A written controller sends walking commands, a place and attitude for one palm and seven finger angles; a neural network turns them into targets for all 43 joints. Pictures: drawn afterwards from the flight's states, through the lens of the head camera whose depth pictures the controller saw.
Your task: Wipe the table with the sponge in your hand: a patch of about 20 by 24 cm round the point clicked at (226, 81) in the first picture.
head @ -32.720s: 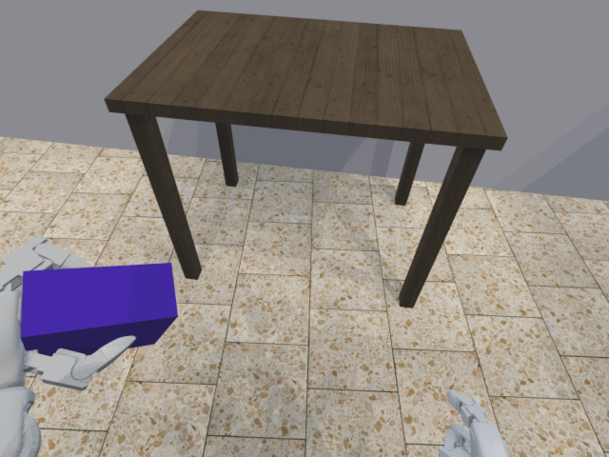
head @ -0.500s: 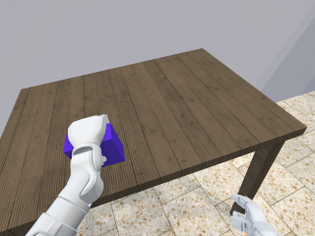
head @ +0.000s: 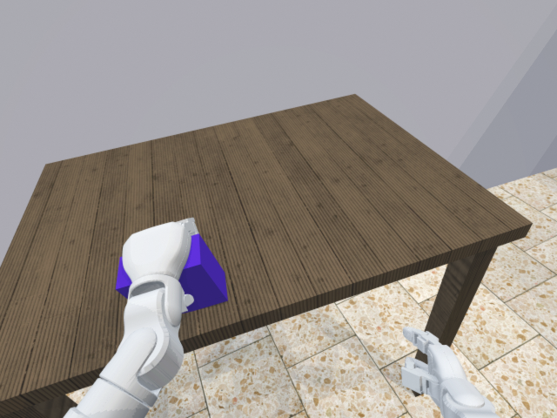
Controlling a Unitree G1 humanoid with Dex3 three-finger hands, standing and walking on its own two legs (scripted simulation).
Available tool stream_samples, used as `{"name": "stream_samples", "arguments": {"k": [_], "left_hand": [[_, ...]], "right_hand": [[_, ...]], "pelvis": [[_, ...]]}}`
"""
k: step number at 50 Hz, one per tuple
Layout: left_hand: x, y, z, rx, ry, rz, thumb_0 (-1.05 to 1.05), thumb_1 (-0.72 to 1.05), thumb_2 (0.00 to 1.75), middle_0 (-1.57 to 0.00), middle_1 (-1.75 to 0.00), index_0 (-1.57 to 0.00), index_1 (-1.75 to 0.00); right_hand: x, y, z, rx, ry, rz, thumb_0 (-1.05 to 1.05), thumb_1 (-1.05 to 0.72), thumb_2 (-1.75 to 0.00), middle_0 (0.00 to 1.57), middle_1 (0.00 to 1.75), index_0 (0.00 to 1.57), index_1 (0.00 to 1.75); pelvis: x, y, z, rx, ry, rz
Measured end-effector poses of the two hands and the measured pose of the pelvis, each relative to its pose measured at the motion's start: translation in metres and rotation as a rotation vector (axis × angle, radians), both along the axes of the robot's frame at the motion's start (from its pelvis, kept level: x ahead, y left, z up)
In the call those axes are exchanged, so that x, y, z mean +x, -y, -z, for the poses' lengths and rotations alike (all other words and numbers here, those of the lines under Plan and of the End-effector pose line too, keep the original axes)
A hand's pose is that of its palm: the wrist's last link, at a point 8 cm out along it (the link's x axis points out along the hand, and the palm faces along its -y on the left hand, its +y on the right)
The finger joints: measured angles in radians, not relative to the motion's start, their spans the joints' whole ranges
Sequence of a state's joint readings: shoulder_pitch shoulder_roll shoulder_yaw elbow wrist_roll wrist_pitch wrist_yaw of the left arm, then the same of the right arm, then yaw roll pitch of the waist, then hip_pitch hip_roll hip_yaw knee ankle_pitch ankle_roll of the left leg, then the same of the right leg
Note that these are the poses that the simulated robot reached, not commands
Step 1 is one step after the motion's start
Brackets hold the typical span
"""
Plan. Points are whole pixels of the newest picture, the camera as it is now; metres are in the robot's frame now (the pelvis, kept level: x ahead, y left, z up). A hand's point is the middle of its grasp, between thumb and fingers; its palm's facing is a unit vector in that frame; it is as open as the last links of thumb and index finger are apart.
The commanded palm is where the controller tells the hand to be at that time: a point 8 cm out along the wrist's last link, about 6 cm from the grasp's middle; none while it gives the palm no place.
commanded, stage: slide back across to the middle lane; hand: left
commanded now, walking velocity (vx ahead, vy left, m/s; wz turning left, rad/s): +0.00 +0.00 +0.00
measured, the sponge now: (181, 285) +0.30 +0.19 +0.06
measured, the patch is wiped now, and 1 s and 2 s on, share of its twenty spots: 1.00 1.00 1.00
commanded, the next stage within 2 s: wipe forward along the middle lane in 0.62 s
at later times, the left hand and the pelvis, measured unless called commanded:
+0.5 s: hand (149, 279) +0.27 +0.21 +0.12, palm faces +0.14 -0.21 -0.97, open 9.4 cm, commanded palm +0.23 +0.23 +0.17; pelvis +0.00 +0.00 +0.00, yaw -1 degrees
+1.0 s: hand (114, 287) +0.26 +0.27 +0.10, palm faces +0.00 -0.06 -1.00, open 9.4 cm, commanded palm +0.24 +0.27 +0.15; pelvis -0.01 -0.01 +0.00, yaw +2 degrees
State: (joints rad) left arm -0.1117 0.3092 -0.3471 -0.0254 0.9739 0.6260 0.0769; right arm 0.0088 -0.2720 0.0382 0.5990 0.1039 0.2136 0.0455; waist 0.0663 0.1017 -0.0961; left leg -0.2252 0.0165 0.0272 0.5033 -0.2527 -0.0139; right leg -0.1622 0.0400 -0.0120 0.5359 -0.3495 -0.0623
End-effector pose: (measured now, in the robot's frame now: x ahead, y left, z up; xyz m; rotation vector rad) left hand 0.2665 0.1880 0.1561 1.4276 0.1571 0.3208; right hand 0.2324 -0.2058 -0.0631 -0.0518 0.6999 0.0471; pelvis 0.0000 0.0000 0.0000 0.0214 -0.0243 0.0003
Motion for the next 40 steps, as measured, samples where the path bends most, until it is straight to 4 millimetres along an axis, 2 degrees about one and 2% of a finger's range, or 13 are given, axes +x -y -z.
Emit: {"name": "stream_samples", "arguments": {"k": [21,40], "left_hand": [[-0.022,-0.022,-0.011,-0.110,0.023,-0.013,0.00,-0.43,1.11,-0.76,-1.43,-0.78,-1.39],[-0.042,-0.065,-0.007,-0.010,-0.068,-0.112,-0.01,-0.44,1.11,-0.77,-1.42,-0.79,-1.38]], "right_hand": [[-0.003,0.012,0.002,-0.056,-0.008,0.035,0.01,-0.91,-0.90,0.19,0.29,0.20,0.30],[-0.002,0.014,0.004,-0.094,0.015,0.018,0.01,-0.91,-0.90,0.20,0.29,0.20,0.30]], "pelvis": [[0.004,0.004,0.000,0.002,0.010,0.018],[-0.001,0.009,0.000,-0.001,0.018,-0.004]]}}
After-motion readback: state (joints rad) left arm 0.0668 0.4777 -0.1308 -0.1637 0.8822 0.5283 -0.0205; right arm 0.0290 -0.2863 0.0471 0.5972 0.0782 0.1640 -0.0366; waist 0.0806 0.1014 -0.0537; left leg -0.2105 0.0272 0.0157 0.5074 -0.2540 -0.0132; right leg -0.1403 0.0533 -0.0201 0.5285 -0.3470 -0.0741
